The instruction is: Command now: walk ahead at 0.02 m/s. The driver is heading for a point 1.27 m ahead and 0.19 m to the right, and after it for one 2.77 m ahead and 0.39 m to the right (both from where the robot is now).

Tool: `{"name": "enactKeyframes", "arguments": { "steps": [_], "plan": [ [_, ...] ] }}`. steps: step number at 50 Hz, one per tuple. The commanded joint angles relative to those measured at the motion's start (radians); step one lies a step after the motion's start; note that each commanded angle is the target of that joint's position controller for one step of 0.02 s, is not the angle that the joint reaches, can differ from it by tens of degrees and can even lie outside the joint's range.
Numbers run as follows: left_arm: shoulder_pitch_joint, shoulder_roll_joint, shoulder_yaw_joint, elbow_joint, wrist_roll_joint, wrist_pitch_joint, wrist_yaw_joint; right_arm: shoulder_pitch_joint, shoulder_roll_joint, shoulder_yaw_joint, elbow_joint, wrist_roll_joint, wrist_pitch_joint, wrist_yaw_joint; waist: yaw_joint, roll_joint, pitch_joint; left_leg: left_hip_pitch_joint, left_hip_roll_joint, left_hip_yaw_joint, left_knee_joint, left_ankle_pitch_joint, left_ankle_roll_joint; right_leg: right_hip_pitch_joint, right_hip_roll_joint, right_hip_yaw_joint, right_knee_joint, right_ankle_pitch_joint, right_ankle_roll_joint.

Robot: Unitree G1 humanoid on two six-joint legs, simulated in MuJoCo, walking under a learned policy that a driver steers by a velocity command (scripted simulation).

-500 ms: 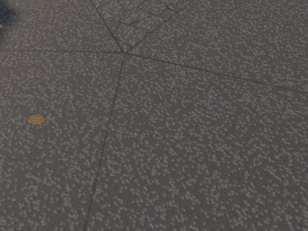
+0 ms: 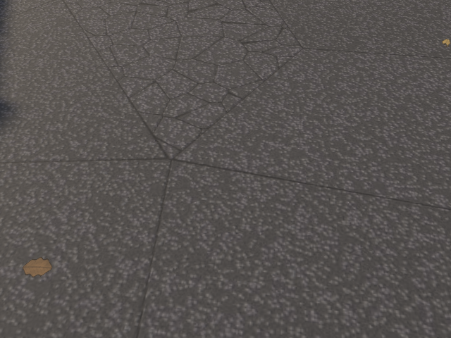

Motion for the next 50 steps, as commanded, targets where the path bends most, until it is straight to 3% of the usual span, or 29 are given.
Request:
{"name": "enactKeyframes", "arguments": {
  "steps": [1,9,50],
  "plan": [
    [0.039,0.094,0.015,-0.011,-0.006,-0.019,0.007,0.045,-0.076,-0.015,-0.003,-0.006,-0.015,0.001,-0.008,-0.053,0.073,0.117,0.097,-0.134,-0.064,-0.051,0.006,-0.146,-0.112,0.128,-0.194,-0.068,-0.037],
    [0.090,0.074,0.011,0.018,-0.006,-0.018,0.010,0.063,-0.068,-0.010,0.042,-0.001,-0.012,-0.012,0.009,-0.012,0.078,0.110,0.101,-0.140,-0.080,-0.043,0.003,-0.085,-0.103,0.103,-0.170,-0.002,-0.048],
    [0.134,0.029,-0.008,0.092,-0.006,-0.015,0.025,0.099,-0.023,0.001,0.132,0.004,-0.002,-0.033,0.011,-0.023,0.100,0.154,0.103,-0.132,-0.046,0.080,0.004,-0.010,-0.105,0.077,-0.159,0.130,-0.041]
  ]
}}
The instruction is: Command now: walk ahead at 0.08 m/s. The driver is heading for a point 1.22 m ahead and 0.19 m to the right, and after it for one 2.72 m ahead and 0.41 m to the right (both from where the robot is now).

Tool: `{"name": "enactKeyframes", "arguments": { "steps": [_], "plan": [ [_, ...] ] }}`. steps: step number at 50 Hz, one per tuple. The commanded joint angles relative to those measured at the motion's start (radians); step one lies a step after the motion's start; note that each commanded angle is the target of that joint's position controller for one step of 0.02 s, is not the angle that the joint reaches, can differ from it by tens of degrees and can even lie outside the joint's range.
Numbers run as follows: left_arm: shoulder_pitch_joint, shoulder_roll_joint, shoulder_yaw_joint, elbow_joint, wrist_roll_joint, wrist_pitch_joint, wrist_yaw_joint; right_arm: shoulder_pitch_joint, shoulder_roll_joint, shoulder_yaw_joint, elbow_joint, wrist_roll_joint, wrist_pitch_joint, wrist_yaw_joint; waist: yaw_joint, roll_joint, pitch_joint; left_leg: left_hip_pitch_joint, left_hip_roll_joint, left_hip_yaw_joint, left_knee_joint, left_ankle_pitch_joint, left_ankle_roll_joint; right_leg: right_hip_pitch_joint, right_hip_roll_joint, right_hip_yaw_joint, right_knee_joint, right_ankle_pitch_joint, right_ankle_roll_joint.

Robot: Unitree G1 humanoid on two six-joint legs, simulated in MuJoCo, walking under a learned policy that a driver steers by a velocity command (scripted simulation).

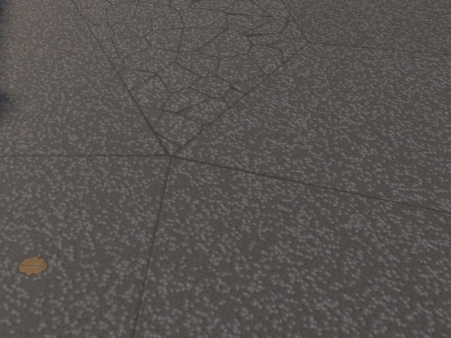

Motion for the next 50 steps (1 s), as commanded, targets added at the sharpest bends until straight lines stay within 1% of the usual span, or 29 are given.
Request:
{"name": "enactKeyframes", "arguments": {
  "steps": [1,3,4,5,6,8,14,16,17,18,19,20,21,23,26,30,33,36,38,39,40,41,42,43,44,45,46,48,50],
  "plan": [
    [0.123,0.078,0.015,0.008,0.003,0.000,0.001,0.069,-0.074,-0.011,-0.005,-0.001,0.000,-0.001,0.008,-0.010,0.026,0.059,0.074,-0.089,-0.027,-0.020,0.031,-0.119,-0.089,0.082,-0.096,-0.009,-0.042],
    [0.174,0.150,0.044,-0.003,0.006,0.011,-0.006,0.008,-0.118,-0.034,-0.049,-0.012,0.009,0.014,0.051,-0.096,0.104,-0.162,-0.002,-0.033,0.123,-0.435,0.053,-0.120,-0.142,0.225,-0.161,-0.515,-0.130],
    [0.234,0.189,0.059,0.006,0.000,0.012,-0.007,-0.095,-0.087,-0.028,-0.109,-0.018,0.005,0.027,0.095,-0.172,0.184,-0.329,-0.019,0.038,0.240,-0.392,0.041,-0.079,-0.254,0.371,-0.275,-0.672,-0.189],
    [0.235,0.191,0.067,0.007,0.001,0.008,-0.005,-0.194,-0.079,-0.025,-0.166,-0.025,-0.005,0.036,0.114,-0.196,0.272,-0.461,0.036,0.061,0.360,-0.262,0.034,-0.066,-0.358,0.474,-0.344,-0.638,-0.233],
    [0.233,0.174,0.067,0.002,0.011,-0.001,-0.006,-0.237,-0.102,-0.036,-0.195,-0.027,-0.015,0.043,0.109,-0.140,0.284,-0.568,0.072,0.029,0.436,-0.226,0.029,-0.019,-0.378,0.494,-0.357,-0.550,-0.247],
    [0.200,0.179,0.074,-0.017,0.019,-0.027,-0.007,-0.201,-0.115,-0.052,-0.203,-0.031,-0.037,0.058,0.067,-0.091,0.220,-0.635,0.107,-0.008,0.498,-0.176,0.020,0.085,-0.354,0.432,-0.333,-0.393,-0.235],
    [0.081,0.195,0.087,-0.081,0.000,-0.074,-0.016,-0.165,-0.108,-0.066,-0.252,-0.009,-0.041,0.080,-0.016,-0.118,0.166,-0.150,0.060,0.072,0.244,-0.110,0.024,-0.209,-0.256,0.186,-0.302,-0.206,-0.176],
    [0.022,0.214,0.087,-0.107,0.007,-0.081,-0.026,0.094,-0.146,-0.094,-0.182,-0.003,-0.052,0.067,-0.153,-0.041,0.084,0.229,-0.013,0.118,0.166,-0.111,0.021,-0.377,-0.206,0.140,-0.048,0.083,-0.169],
    [-0.012,0.211,0.084,-0.124,0.018,-0.089,-0.037,0.321,-0.217,-0.123,-0.119,-0.011,-0.069,0.047,-0.261,0.108,-0.046,0.491,0.046,0.035,0.115,-0.216,0.025,-0.503,-0.104,0.050,0.330,0.216,-0.147],
    [-0.005,0.078,0.055,-0.192,0.002,-0.100,-0.049,0.448,-0.357,-0.138,-0.103,-0.037,-0.087,0.035,-0.236,0.467,-0.167,0.586,0.383,-0.550,-0.198,-0.808,0.061,-0.721,0.038,0.004,0.781,-0.199,-0.107],
    [-0.032,0.113,0.066,-0.221,-0.007,-0.097,-0.059,0.266,-0.267,-0.104,-0.147,-0.037,-0.076,0.033,-0.134,0.329,-0.116,0.395,0.438,-0.831,-0.365,-0.926,0.068,-0.768,0.032,0.139,0.950,-0.101,-0.132],
    [-0.046,0.121,0.068,-0.238,-0.006,-0.085,-0.067,0.100,-0.244,-0.093,-0.189,-0.036,-0.074,0.032,-0.048,0.200,-0.022,0.273,0.457,-0.700,-0.314,-0.839,0.059,-0.790,-0.049,0.111,1.009,0.011,-0.139],
    [-0.058,0.125,0.069,-0.238,0.004,-0.079,-0.076,0.036,-0.212,-0.087,-0.205,-0.023,-0.084,0.040,-0.024,0.068,0.003,0.169,0.417,-0.516,-0.293,-0.645,0.049,-0.732,-0.110,0.108,0.964,0.114,-0.131],
    [-0.042,0.099,0.074,-0.245,0.022,-0.057,-0.092,0.018,-0.171,-0.072,-0.196,-0.020,-0.096,0.037,0.022,0.088,0.023,0.090,0.345,-0.279,-0.308,-0.449,0.013,-0.677,-0.147,0.094,0.908,0.152,-0.107],
    [-0.116,0.086,0.075,-0.283,0.005,-0.020,-0.105,0.090,-0.137,-0.060,-0.167,-0.013,-0.110,0.027,0.020,0.066,0.060,0.122,0.302,-0.075,-0.315,-0.208,-0.026,-0.766,-0.140,0.067,0.921,0.251,-0.091],
    [-0.281,0.093,0.070,-0.345,-0.006,-0.005,-0.112,0.145,-0.126,-0.052,-0.160,-0.019,-0.128,0.030,0.002,0.045,0.119,0.116,0.256,0.128,-0.359,0.024,-0.043,-0.795,-0.104,-0.015,0.766,0.384,-0.104],
    [-0.402,0.114,0.066,-0.397,0.003,-0.006,-0.126,0.198,-0.126,-0.047,-0.148,-0.018,-0.133,0.013,-0.010,0.032,0.175,0.207,0.248,0.221,-0.383,0.240,-0.031,-0.816,-0.096,-0.096,0.583,0.378,-0.125],
    [-0.424,0.126,0.059,-0.427,-0.001,-0.011,-0.126,0.204,-0.178,-0.052,-0.154,-0.014,-0.126,-0.008,0.019,0.064,0.128,0.284,0.245,0.319,-0.283,0.879,-0.049,-0.619,-0.011,-0.219,0.391,0.337,-0.174],
    [-0.315,0.172,0.070,-0.409,-0.007,-0.004,-0.116,0.210,-0.246,-0.069,-0.167,-0.013,-0.108,-0.031,0.087,0.122,0.035,0.374,0.276,0.329,-0.091,1.300,-0.055,-0.479,0.062,-0.261,0.364,0.275,-0.205],
    [-0.173,0.209,0.084,-0.379,-0.010,0.002,-0.107,0.172,-0.284,-0.082,-0.187,-0.018,-0.095,-0.035,0.163,0.155,-0.030,0.371,0.297,0.315,0.081,1.409,-0.041,-0.350,0.082,-0.248,0.368,0.209,-0.224],
    [0.020,0.258,0.108,-0.332,-0.010,0.008,-0.093,0.111,-0.312,-0.094,-0.216,-0.023,-0.085,-0.028,0.252,0.171,-0.112,0.319,0.321,0.283,0.312,1.424,-0.013,-0.169,0.090,-0.214,0.367,0.114,-0.251],
    [0.197,0.307,0.140,-0.277,-0.011,0.005,-0.076,0.051,-0.317,-0.101,-0.245,-0.022,-0.073,-0.011,0.327,0.130,-0.179,0.176,0.302,0.250,0.636,1.187,0.021,0.069,0.086,-0.124,0.255,0.046,-0.285],
    [0.106,0.317,0.166,-0.277,-0.038,0.009,-0.064,-0.022,-0.257,-0.094,-0.276,-0.014,-0.075,0.016,0.283,-0.064,-0.116,-0.117,0.102,0.223,1.013,0.234,0.023,0.186,0.022,0.047,0.163,-0.031,-0.319],
    [-0.014,0.401,0.162,-0.310,0.007,0.009,-0.075,-0.006,-0.124,-0.059,-0.398,-0.015,-0.103,0.032,0.086,-0.202,-0.114,-0.564,-0.015,0.080,1.264,-0.293,-0.021,0.352,-0.158,0.542,0.104,0.092,-0.462],
    [0.035,0.396,0.160,-0.320,0.027,0.011,-0.066,-0.064,-0.144,-0.046,-0.454,-0.006,-0.135,0.035,0.121,-0.087,-0.203,-0.672,0.006,-0.089,1.264,-0.228,-0.015,0.389,-0.267,0.778,-0.102,-0.113,-0.507],
    [0.041,0.308,0.142,-0.298,0.029,0.000,-0.054,-0.057,-0.181,-0.047,-0.434,-0.008,-0.148,0.037,0.092,0.065,-0.102,-0.683,0.075,-0.102,1.164,-0.174,-0.006,0.272,-0.286,0.755,-0.194,-0.205,-0.446],
    [0.010,0.252,0.123,-0.286,0.031,-0.015,-0.047,-0.033,-0.182,-0.045,-0.416,-0.012,-0.141,0.037,0.029,0.140,-0.032,-0.613,0.125,-0.092,1.056,-0.123,-0.003,0.119,-0.266,0.646,-0.210,-0.164,-0.383],
    [-0.052,0.216,0.100,-0.299,0.019,-0.059,-0.031,0.023,-0.151,-0.029,-0.375,-0.042,-0.093,0.045,-0.043,0.157,0.019,-0.479,0.185,-0.087,0.967,-0.092,-0.015,-0.107,-0.184,0.456,-0.229,-0.056,-0.309],
    [-0.019,0.221,0.090,-0.274,0.001,-0.098,-0.039,-0.031,-0.148,-0.023,-0.388,-0.034,-0.057,0.064,-0.044,0.122,0.086,-0.463,0.222,-0.060,0.865,-0.064,-0.024,-0.233,-0.136,0.307,-0.266,0.084,-0.254]
  ]
}}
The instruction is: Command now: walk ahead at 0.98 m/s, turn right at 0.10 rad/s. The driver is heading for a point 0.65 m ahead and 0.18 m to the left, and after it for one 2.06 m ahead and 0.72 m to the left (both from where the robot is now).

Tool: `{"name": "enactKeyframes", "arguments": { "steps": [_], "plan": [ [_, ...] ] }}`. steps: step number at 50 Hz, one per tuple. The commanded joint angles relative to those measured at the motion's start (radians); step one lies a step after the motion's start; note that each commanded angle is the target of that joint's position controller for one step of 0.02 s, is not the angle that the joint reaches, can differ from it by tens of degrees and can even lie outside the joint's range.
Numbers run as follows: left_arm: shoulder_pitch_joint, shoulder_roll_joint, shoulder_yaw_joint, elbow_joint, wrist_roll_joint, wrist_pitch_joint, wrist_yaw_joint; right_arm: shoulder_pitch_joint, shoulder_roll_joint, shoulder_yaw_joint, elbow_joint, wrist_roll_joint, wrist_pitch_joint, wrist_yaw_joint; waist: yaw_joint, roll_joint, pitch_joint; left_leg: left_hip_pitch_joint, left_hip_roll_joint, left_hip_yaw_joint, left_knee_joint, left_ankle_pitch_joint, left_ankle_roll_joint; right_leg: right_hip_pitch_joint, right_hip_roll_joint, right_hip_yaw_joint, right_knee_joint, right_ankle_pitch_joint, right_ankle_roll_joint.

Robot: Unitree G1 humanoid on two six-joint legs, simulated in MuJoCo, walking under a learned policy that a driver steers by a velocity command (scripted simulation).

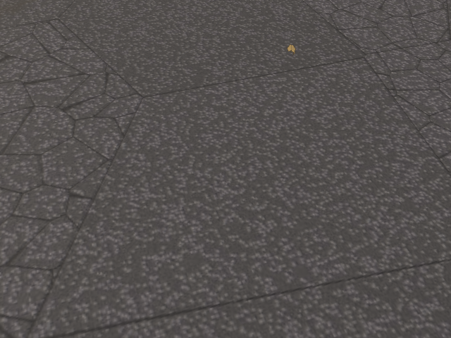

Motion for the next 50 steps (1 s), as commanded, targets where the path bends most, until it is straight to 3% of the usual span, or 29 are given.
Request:
{"name": "enactKeyframes", "arguments": {
  "steps": [1,2,4,6,9,11,13,14,15,16,17,18,19,21,25,28,30,32,33,34,35,36,37,38,39,40,44,47,50],
  "plan": [
    [-0.006,0.072,0.000,-0.061,-0.017,-0.079,-0.002,0.040,-0.096,-0.005,-0.027,0.007,0.040,0.020,-0.040,0.105,0.117,-0.137,0.053,0.082,-0.131,0.075,0.005,-0.086,-0.291,0.281,-0.381,0.267,-0.025],
    [0.034,0.089,0.003,-0.054,-0.015,-0.087,-0.010,-0.020,-0.085,0.001,-0.057,0.016,0.041,0.025,-0.012,0.046,0.122,-0.146,0.043,0.110,-0.231,0.147,0.017,-0.073,-0.283,0.230,-0.408,0.387,0.007],
    [0.077,0.050,-0.009,-0.039,-0.023,-0.096,-0.019,-0.105,-0.081,0.008,-0.075,0.026,0.034,0.034,0.033,0.028,0.130,-0.107,-0.002,0.168,-0.415,0.306,0.060,-0.019,-0.219,0.088,-0.409,0.648,0.085],
    [0.104,0.062,-0.015,-0.029,-0.025,-0.103,-0.012,-0.160,-0.062,0.019,-0.092,0.040,0.027,0.043,0.054,-0.006,0.107,-0.029,-0.063,0.225,-0.592,0.429,0.100,0.051,-0.236,0.019,-0.449,0.839,0.129],
    [0.088,0.114,-0.015,-0.036,-0.015,-0.107,0.018,-0.128,-0.107,0.009,-0.066,0.039,0.021,0.046,0.011,-0.083,0.029,0.054,-0.168,0.282,-0.726,0.490,0.136,0.271,-0.299,-0.053,-0.386,1.280,0.181],
    [0.042,0.155,-0.005,-0.050,0.002,-0.086,0.049,0.023,-0.172,-0.015,-0.015,0.035,0.033,0.038,-0.090,-0.138,-0.068,0.193,-0.240,0.293,-0.737,0.413,0.148,0.365,-0.351,-0.084,-0.191,1.526,0.207],
    [-0.097,0.197,0.013,-0.094,0.026,-0.051,0.064,0.421,-0.257,-0.060,0.102,0.041,0.049,0.025,-0.306,-0.144,-0.195,0.518,-0.245,0.227,-0.744,0.292,0.203,0.266,-0.373,-0.078,0.326,1.564,0.203],
    [-0.208,0.214,0.026,-0.115,0.017,-0.042,0.056,0.590,-0.284,-0.088,0.144,0.045,0.058,0.014,-0.424,-0.033,-0.190,0.662,-0.178,0.128,-0.854,0.241,0.276,0.086,-0.242,-0.106,0.845,1.053,0.188],
    [-0.268,0.003,-0.028,-0.188,0.037,-0.076,0.028,0.509,-0.268,-0.084,0.173,0.045,0.073,0.012,-0.250,0.270,-0.093,0.820,-0.103,-0.069,-0.673,0.442,0.294,-0.422,-0.075,-0.008,1.215,-0.136,0.184],
    [-0.093,-0.037,-0.057,-0.276,-0.017,-0.094,0.007,0.363,-0.303,-0.084,0.118,0.021,0.069,0.012,-0.080,0.292,-0.300,0.981,0.077,-0.584,-0.906,0.069,0.498,-0.664,-0.110,0.199,1.291,-0.169,0.192],
    [-0.118,0.027,-0.065,-0.265,0.006,-0.113,0.001,0.288,-0.233,-0.081,0.074,0.011,0.068,0.010,-0.091,0.064,-0.226,0.870,0.119,-0.725,-1.116,-0.251,0.469,-0.685,-0.175,0.235,1.173,-0.061,0.162],
    [-0.157,0.069,-0.058,-0.263,0.013,-0.117,-0.005,0.258,-0.180,-0.070,0.073,0.012,0.064,0.005,-0.050,-0.098,-0.083,0.662,0.098,-0.659,-1.174,-0.299,0.413,-0.649,-0.226,0.223,1.047,0.014,0.159],
    [-0.192,0.063,-0.062,-0.276,0.037,-0.105,-0.003,0.237,-0.175,-0.065,0.076,0.018,0.053,0.002,-0.011,-0.150,-0.015,0.508,0.050,-0.579,-1.184,-0.212,0.375,-0.599,-0.256,0.211,0.968,0.013,0.176],
    [-0.198,0.048,-0.077,-0.297,0.061,-0.056,-0.010,0.238,-0.182,-0.056,0.078,0.032,0.025,-0.011,0.036,-0.137,0.054,0.283,-0.033,-0.447,-1.210,-0.119,0.347,-0.513,-0.308,0.188,0.834,0.015,0.220],
    [-0.420,0.043,-0.100,-0.404,0.031,-0.036,-0.024,0.292,-0.217,-0.066,0.059,0.044,-0.004,-0.005,-0.035,-0.022,0.104,0.118,-0.147,-0.284,-1.251,0.202,0.295,-0.370,-0.321,0.094,0.394,0.251,0.263],
    [-0.509,0.024,-0.112,-0.440,0.012,-0.038,-0.026,0.371,-0.242,-0.083,0.061,0.057,0.005,0.001,-0.121,0.042,0.041,0.300,-0.163,-0.270,-1.182,0.483,0.231,-0.334,-0.254,0.062,0.170,0.417,0.244],
    [-0.544,0.032,-0.111,-0.464,0.006,-0.043,-0.021,0.389,-0.252,-0.090,0.055,0.050,0.011,-0.002,-0.143,0.077,0.014,0.433,-0.140,-0.292,-1.122,0.590,0.215,-0.337,-0.228,0.072,0.076,0.410,0.230],
    [-0.490,0.065,-0.098,-0.459,0.005,-0.051,-0.010,0.349,-0.269,-0.097,0.036,0.049,0.012,-0.012,-0.105,0.084,-0.040,0.481,-0.136,-0.303,-1.018,0.734,0.173,-0.186,-0.191,0.088,-0.030,0.369,0.214],
    [-0.397,0.115,-0.077,-0.434,0.001,-0.056,0.001,0.329,-0.299,-0.104,0.026,0.044,0.008,-0.011,-0.056,0.085,-0.116,0.499,-0.131,-0.308,-0.891,0.845,0.150,-0.054,-0.172,0.099,-0.029,0.308,0.200],
    [-0.228,0.159,-0.055,-0.396,-0.006,-0.062,0.014,0.270,-0.339,-0.112,0.008,0.042,0.003,-0.007,0.051,0.092,-0.210,0.461,-0.143,-0.303,-0.701,0.839,0.134,0.132,-0.195,0.121,-0.035,0.257,0.187],
    [0.002,0.219,-0.026,-0.345,0.004,-0.064,0.034,0.206,-0.310,-0.106,-0.017,0.036,-0.009,-0.002,0.165,0.073,-0.327,0.319,-0.172,-0.277,-0.452,0.680,0.127,0.392,-0.295,0.189,0.033,0.114,0.164],
    [0.152,0.280,-0.003,-0.317,0.049,-0.063,0.050,0.220,-0.138,-0.063,-0.057,0.049,-0.016,-0.005,0.166,-0.161,-0.447,0.067,-0.250,-0.166,-0.119,-0.057,0.128,0.646,-0.582,0.497,-0.001,-0.183,0.125],
    [0.056,0.331,0.015,-0.316,0.050,-0.054,0.030,0.331,-0.127,-0.038,-0.113,0.089,-0.006,-0.005,0.046,-0.435,-0.550,-0.134,-0.260,-0.080,0.072,-0.216,0.109,0.693,-0.723,1.014,-0.198,-0.341,0.023],
    [-0.058,0.194,0.001,-0.341,0.040,-0.047,0.020,0.248,-0.195,-0.042,-0.069,0.051,0.014,-0.014,0.054,-0.217,-0.362,-0.209,-0.174,-0.051,0.080,-0.090,0.115,0.535,-0.636,0.899,-0.236,-0.473,0.030],
    [-0.100,0.115,-0.018,-0.328,0.031,-0.045,0.014,0.180,-0.201,-0.043,-0.071,0.027,0.021,-0.001,0.051,-0.092,-0.216,-0.201,-0.146,-0.027,0.023,-0.012,0.104,0.380,-0.573,0.705,-0.234,-0.324,0.041],
    [-0.092,0.092,-0.022,-0.300,0.038,-0.046,0.010,0.137,-0.186,-0.039,-0.079,0.013,0.027,0.012,0.041,-0.019,-0.151,-0.177,-0.125,-0.020,-0.012,0.001,0.097,0.276,-0.533,0.590,-0.244,-0.148,0.048],
    [0.027,0.049,-0.037,-0.173,0.002,-0.084,-0.007,0.044,-0.108,-0.006,-0.159,-0.010,0.050,0.040,-0.017,-0.085,-0.041,-0.211,-0.100,-0.062,-0.130,-0.058,0.083,0.134,-0.465,0.399,-0.304,0.148,0.040],
    [0.009,0.098,-0.027,-0.159,-0.017,-0.087,-0.008,-0.099,-0.146,0.010,-0.244,-0.025,0.041,0.055,-0.050,-0.080,0.036,-0.229,-0.061,0.022,-0.382,0.078,0.056,0.057,-0.420,0.299,-0.401,0.212,0.022],
    [0.012,0.168,-0.008,-0.162,-0.029,-0.083,-0.018,-0.180,-0.130,0.035,-0.260,-0.001,0.024,0.079,-0.031,-0.060,0.056,0.154,-0.112,0.130,-0.654,0.268,0.043,-0.151,-0.379,0.215,-0.508,0.394,0.033]
  ]
}}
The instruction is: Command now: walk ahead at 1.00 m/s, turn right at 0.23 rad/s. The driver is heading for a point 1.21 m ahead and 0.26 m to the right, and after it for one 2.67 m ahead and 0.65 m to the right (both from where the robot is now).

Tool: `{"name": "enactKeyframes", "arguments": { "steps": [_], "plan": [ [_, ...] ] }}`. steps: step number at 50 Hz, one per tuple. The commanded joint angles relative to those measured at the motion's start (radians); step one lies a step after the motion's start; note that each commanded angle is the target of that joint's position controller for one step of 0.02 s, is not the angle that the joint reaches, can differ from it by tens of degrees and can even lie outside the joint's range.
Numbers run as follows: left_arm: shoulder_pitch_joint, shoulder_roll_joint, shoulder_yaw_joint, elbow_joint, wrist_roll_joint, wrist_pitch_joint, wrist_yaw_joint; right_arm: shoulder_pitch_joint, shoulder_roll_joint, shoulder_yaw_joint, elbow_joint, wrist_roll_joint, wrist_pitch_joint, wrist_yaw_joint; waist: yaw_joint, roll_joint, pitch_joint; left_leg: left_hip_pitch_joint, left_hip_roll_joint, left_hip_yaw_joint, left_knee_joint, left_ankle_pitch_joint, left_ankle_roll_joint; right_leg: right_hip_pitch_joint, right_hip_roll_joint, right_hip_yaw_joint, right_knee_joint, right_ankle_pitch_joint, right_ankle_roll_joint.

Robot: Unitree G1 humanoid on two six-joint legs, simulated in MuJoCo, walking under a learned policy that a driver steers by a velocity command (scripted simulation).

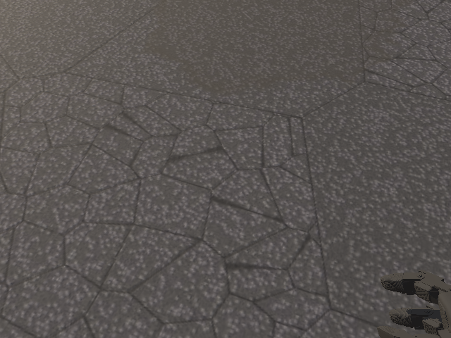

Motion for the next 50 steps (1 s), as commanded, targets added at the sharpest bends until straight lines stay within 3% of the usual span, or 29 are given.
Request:
{"name": "enactKeyframes", "arguments": {
  "steps": [1,3,4,5,6,7,8,9,10,13,15,17,21,24,26,27,28,29,30,31,33,35,36,39,40,44,46,48,50],
  "plan": [
    [-0.167,0.162,0.024,-0.112,-0.013,-0.030,-0.012,-0.011,-0.028,0.014,-0.062,0.013,-0.017,0.012,-0.123,-0.108,0.112,0.343,-0.036,0.078,-0.175,0.126,-0.011,-0.315,-0.206,0.170,-0.228,0.475,-0.178],
    [-0.125,0.198,0.029,-0.092,-0.013,-0.027,-0.014,0.039,-0.081,-0.007,-0.043,0.009,-0.021,-0.016,-0.147,-0.103,0.045,0.434,-0.077,0.082,-0.240,0.052,0.004,-0.166,-0.209,0.140,-0.055,0.828,-0.159],
    [-0.111,0.214,0.032,-0.080,-0.011,-0.020,-0.011,0.171,-0.105,-0.022,-0.002,0.001,-0.026,-0.034,-0.213,-0.106,-0.043,0.586,-0.108,0.085,-0.272,0.003,0.014,-0.144,-0.191,0.120,0.150,0.941,-0.144],
    [-0.115,0.214,0.031,-0.080,-0.015,-0.016,-0.007,0.333,-0.136,-0.040,0.046,-0.012,-0.028,-0.053,-0.295,-0.106,-0.130,0.808,-0.074,0.058,-0.282,-0.013,0.017,-0.250,-0.152,0.111,0.403,0.841,-0.130],
    [-0.110,0.130,0.011,-0.103,-0.010,-0.015,-0.008,0.481,-0.218,-0.067,0.062,-0.037,-0.032,-0.076,-0.337,-0.003,-0.245,1.015,0.150,-0.165,-0.307,-0.296,0.030,-0.441,-0.084,0.087,0.748,0.453,-0.121],
    [-0.014,-0.013,-0.015,-0.145,-0.040,-0.008,-0.005,0.493,-0.281,-0.081,0.052,-0.058,-0.030,-0.084,-0.240,0.207,-0.381,1.141,0.427,-0.642,-0.462,-0.560,0.080,-0.676,-0.005,0.107,1.092,-0.176,-0.112],
    [-0.095,0.074,0.001,-0.159,-0.032,0.005,0.001,0.447,-0.226,-0.078,0.050,-0.021,-0.021,-0.081,-0.244,0.135,-0.320,1.039,0.402,-0.744,-0.571,-0.603,0.095,-0.766,-0.030,0.132,1.172,-0.080,-0.126],
    [-0.176,0.079,0.004,-0.165,-0.020,0.014,-0.002,0.369,-0.140,-0.059,0.060,-0.007,-0.025,-0.080,-0.210,0.067,-0.140,0.902,0.346,-0.550,-0.566,-0.504,0.090,-0.808,-0.079,0.124,1.134,0.012,-0.123],
    [-0.204,0.057,-0.001,-0.160,-0.011,0.022,-0.011,0.333,-0.098,-0.052,0.074,-0.001,-0.032,-0.075,-0.182,0.035,-0.054,0.791,0.303,-0.418,-0.584,-0.335,0.085,-0.790,-0.107,0.115,1.091,0.045,-0.114],
    [-0.208,0.004,-0.003,-0.156,0.009,0.070,-0.032,0.338,-0.044,-0.041,0.121,0.022,-0.055,-0.073,-0.105,0.059,0.031,0.623,0.251,-0.179,-0.653,-0.105,0.060,-0.734,-0.153,0.111,1.050,0.042,-0.089],
    [-0.305,-0.014,-0.006,-0.198,0.015,0.091,-0.045,0.355,-0.028,-0.041,0.153,0.038,-0.073,-0.068,-0.094,0.045,0.085,0.623,0.242,-0.059,-0.697,0.032,0.050,-0.813,-0.172,0.098,1.029,0.085,-0.084],
    [-0.391,-0.023,-0.013,-0.245,0.017,0.093,-0.059,0.344,-0.016,-0.038,0.170,0.037,-0.083,-0.068,-0.078,0.049,0.113,0.604,0.199,0.088,-0.723,0.168,0.027,-0.828,-0.168,0.068,0.950,0.195,-0.089],
    [-0.530,-0.015,-0.030,-0.299,0.012,0.086,-0.090,0.335,-0.072,-0.049,0.191,0.034,-0.089,-0.082,-0.072,-0.007,0.158,0.577,0.137,0.295,-0.779,0.380,-0.012,-0.644,-0.111,-0.068,0.598,0.391,-0.142],
    [-0.473,0.033,-0.019,-0.281,0.007,0.083,-0.083,0.390,-0.166,-0.069,0.197,0.032,-0.069,-0.098,-0.028,0.033,0.072,0.742,0.160,0.322,-0.578,1.038,-0.038,-0.474,0.015,-0.167,0.518,0.331,-0.192],
    [-0.176,0.108,0.016,-0.208,0.006,0.082,-0.062,0.329,-0.229,-0.089,0.171,0.018,-0.029,-0.109,0.132,0.071,-0.086,0.730,0.204,0.293,-0.173,1.216,-0.025,-0.174,0.070,-0.131,0.516,0.195,-0.236],
    [0.012,0.157,0.045,-0.143,0.009,0.082,-0.040,0.306,-0.224,-0.089,0.157,0.012,-0.014,-0.104,0.200,0.028,-0.169,0.607,0.186,0.275,0.143,1.035,-0.022,0.073,0.089,-0.069,0.446,0.136,-0.259],
    [-0.047,0.218,0.080,-0.141,-0.019,0.100,-0.016,0.289,-0.135,-0.074,0.153,0.012,-0.018,-0.086,0.143,-0.176,-0.097,0.331,-0.014,0.258,0.557,0.063,-0.055,0.193,0.015,0.104,0.377,0.068,-0.284],
    [-0.163,0.354,0.093,-0.198,0.028,0.110,-0.018,0.431,-0.050,-0.039,0.031,0.026,-0.037,-0.075,-0.053,-0.359,-0.235,-0.074,-0.111,0.108,0.881,-0.381,-0.102,0.450,-0.259,0.696,0.236,0.112,-0.484],
    [-0.143,0.298,0.091,-0.231,0.019,0.114,-0.005,0.342,-0.097,-0.031,0.021,0.022,-0.062,-0.080,0.026,-0.144,-0.311,-0.149,-0.060,-0.037,0.862,-0.277,-0.078,0.446,-0.311,0.839,0.053,-0.076,-0.486],
    [-0.161,0.223,0.072,-0.196,0.017,0.102,0.010,0.327,-0.104,-0.027,0.042,0.031,-0.069,-0.082,-0.020,-0.034,-0.127,-0.145,-0.002,-0.025,0.759,-0.216,-0.067,0.250,-0.312,0.755,0.001,-0.095,-0.420],
    [-0.240,0.142,0.040,-0.186,0.023,0.059,0.016,0.325,-0.069,-0.013,0.072,0.013,-0.042,-0.081,-0.112,0.060,0.000,0.018,0.080,-0.028,0.590,-0.185,-0.054,-0.087,-0.244,0.541,0.003,0.038,-0.330],
    [-0.244,0.087,0.016,-0.164,0.017,0.018,0.012,0.355,-0.049,-0.009,0.103,0.017,0.009,-0.061,-0.154,0.037,0.046,0.149,0.114,-0.043,0.478,-0.177,-0.061,-0.292,-0.193,0.384,-0.060,0.090,-0.288],
    [-0.234,0.095,0.018,-0.149,0.016,0.003,0.006,0.340,-0.036,-0.009,0.105,0.025,0.023,-0.052,-0.154,0.021,0.077,0.123,0.117,-0.039,0.426,-0.143,-0.057,-0.307,-0.174,0.312,-0.095,0.104,-0.262],
    [-0.161,0.089,0.018,-0.120,0.005,-0.023,-0.013,0.164,-0.017,-0.006,0.061,0.046,0.022,-0.042,-0.082,-0.026,0.162,0.016,0.082,-0.014,0.182,0.051,-0.025,-0.242,-0.110,0.118,-0.148,0.396,-0.159],
    [-0.175,0.087,0.015,-0.122,0.003,-0.025,-0.015,0.156,-0.014,-0.007,0.070,0.054,0.020,-0.038,-0.078,-0.021,0.142,0.022,0.050,0.012,0.121,0.127,-0.011,-0.195,-0.070,0.040,-0.148,0.470,-0.119],
    [-0.129,0.075,-0.002,-0.102,-0.003,-0.049,-0.001,0.045,0.011,0.004,0.050,0.052,-0.004,-0.015,-0.044,-0.054,0.132,0.117,-0.010,0.149,-0.168,0.369,0.043,-0.069,-0.102,-0.082,-0.197,0.798,-0.057],
    [-0.138,0.109,-0.001,-0.098,0.002,-0.048,0.022,0.083,-0.011,-0.002,0.069,0.047,-0.006,-0.009,-0.079,-0.104,0.082,0.172,-0.075,0.194,-0.232,0.364,0.068,0.069,-0.131,-0.126,-0.124,1.148,-0.023],
    [-0.177,0.160,0.013,-0.107,0.020,-0.023,0.053,0.206,-0.068,-0.021,0.111,0.041,0.007,-0.015,-0.161,-0.172,-0.005,0.281,-0.148,0.219,-0.231,0.226,0.086,0.178,-0.176,-0.144,0.055,1.471,0.000],
    [-0.284,0.199,0.029,-0.142,0.047,0.021,0.070,0.576,-0.153,-0.063,0.218,0.045,0.018,-0.032,-0.349,-0.178,-0.139,0.591,-0.180,0.174,-0.218,0.060,0.138,0.102,-0.201,-0.137,0.541,1.550,-0.003]
  ]
}}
